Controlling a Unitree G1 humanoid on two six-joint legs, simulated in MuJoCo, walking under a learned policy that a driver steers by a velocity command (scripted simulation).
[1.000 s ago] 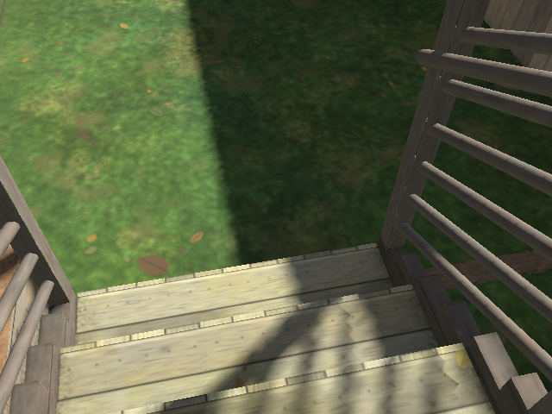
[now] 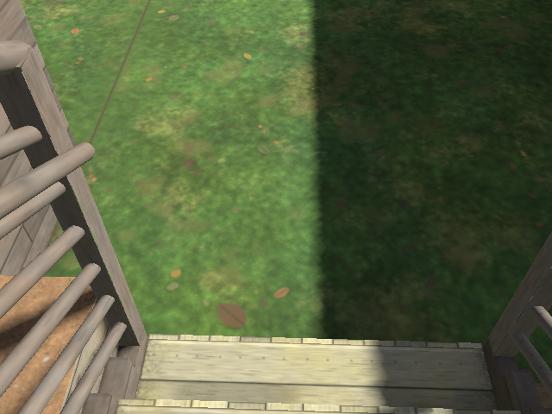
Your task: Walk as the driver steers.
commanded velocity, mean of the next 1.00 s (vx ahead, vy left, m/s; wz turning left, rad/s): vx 0.46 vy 0.00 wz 0.01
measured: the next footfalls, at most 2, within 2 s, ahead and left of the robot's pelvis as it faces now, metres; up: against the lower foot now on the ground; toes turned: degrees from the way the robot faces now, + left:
right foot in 0.22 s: +0.25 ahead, -0.11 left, -0.16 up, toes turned -3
left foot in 0.76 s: +0.55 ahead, +0.10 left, -0.33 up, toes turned +2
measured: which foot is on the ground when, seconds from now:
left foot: down 0.00-0.24, up 0.26-0.74, down 0.76-1.00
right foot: up 0.00-0.20, down 0.22-0.78, up 0.80-1.00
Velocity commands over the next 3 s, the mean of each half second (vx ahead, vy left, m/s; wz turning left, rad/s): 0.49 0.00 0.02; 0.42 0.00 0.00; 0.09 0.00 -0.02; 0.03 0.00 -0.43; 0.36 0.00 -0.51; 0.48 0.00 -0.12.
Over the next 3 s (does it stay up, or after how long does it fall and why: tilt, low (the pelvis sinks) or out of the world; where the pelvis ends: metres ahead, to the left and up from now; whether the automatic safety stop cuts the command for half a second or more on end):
stays up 0.91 -0.08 -0.53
